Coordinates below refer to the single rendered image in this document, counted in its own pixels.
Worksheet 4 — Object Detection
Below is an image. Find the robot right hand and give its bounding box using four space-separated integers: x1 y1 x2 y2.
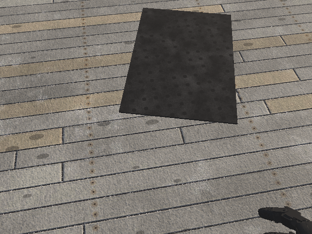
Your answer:
258 206 312 234

